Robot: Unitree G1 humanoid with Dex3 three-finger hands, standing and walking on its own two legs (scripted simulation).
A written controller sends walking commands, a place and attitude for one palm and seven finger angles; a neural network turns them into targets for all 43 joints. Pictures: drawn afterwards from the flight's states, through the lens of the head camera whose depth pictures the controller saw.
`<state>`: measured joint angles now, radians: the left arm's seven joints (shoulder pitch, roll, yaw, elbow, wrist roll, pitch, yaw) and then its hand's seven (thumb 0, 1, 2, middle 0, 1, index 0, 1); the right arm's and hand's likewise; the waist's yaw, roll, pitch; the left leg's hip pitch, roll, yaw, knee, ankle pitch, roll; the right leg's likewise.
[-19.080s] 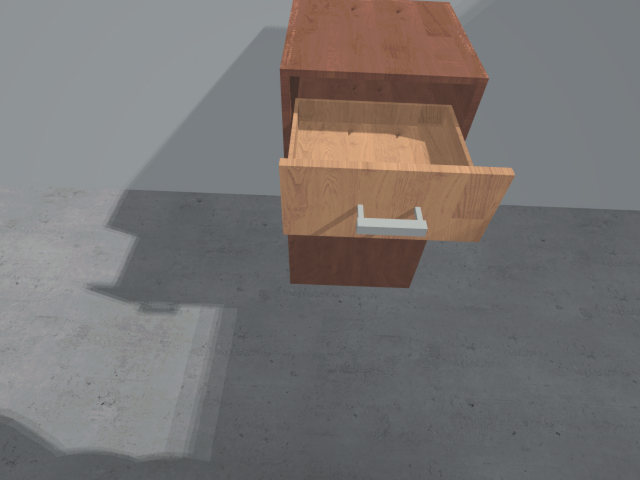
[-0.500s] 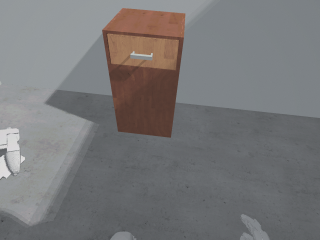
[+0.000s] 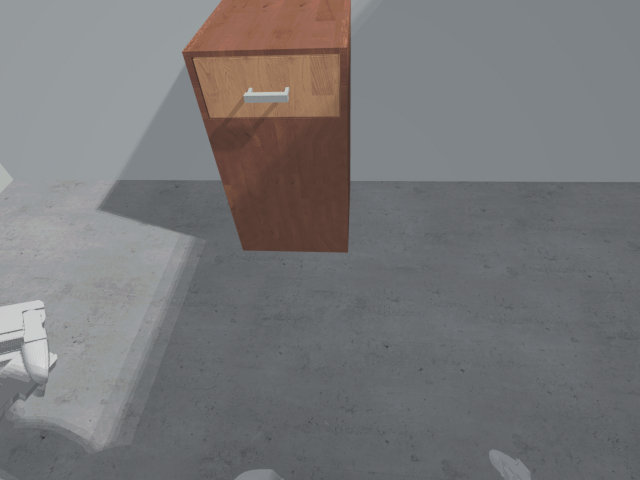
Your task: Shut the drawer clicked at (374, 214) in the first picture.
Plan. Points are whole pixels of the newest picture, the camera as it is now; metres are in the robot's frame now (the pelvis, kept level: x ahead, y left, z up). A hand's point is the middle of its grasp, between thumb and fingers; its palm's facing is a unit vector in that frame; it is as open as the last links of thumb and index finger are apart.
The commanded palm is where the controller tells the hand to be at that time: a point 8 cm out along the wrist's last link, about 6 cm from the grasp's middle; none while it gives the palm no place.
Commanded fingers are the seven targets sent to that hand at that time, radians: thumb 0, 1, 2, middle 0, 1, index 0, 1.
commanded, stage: let the arm hang, fingers relaxed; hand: left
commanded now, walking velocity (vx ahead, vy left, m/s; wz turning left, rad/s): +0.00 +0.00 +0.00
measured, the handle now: (267, 93) +1.09 +0.22 -0.04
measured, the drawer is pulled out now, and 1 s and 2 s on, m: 0.00 0.00 0.00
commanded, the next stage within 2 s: look to check the result in 1.18 s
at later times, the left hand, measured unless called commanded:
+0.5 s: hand out of the picture -0.01 +0.20 -0.17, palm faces +0.08 -0.97 -0.24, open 3.7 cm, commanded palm none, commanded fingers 0.00 0.90 0.90 -0.52 -0.65 -0.52 -0.65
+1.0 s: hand out of the picture +0.01 +0.19 -0.17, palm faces +0.03 -0.98 -0.20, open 7.2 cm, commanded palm none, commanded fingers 0.00 0.90 0.90 -0.20 -0.30 -0.20 -0.30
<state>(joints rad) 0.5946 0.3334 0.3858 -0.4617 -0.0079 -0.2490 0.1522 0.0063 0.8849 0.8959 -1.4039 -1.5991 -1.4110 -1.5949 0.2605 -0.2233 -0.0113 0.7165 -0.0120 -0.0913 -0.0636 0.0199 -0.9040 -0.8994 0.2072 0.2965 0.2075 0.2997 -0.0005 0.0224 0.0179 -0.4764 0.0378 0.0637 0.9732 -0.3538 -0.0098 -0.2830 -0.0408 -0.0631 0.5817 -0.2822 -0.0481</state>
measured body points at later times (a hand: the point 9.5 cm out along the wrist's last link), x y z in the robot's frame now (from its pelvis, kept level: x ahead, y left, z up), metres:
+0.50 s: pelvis -0.01 +0.00 +0.00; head +0.02 +0.01 +0.45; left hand -0.01 +0.25 -0.15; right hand +0.05 -0.23 -0.15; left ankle +0.00 +0.12 -0.74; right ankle +0.02 -0.08 -0.73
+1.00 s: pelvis +0.00 +0.02 +0.01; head +0.00 +0.02 +0.46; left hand +0.01 +0.25 -0.15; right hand -0.02 -0.18 -0.16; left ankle +0.00 +0.12 -0.74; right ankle +0.02 -0.08 -0.73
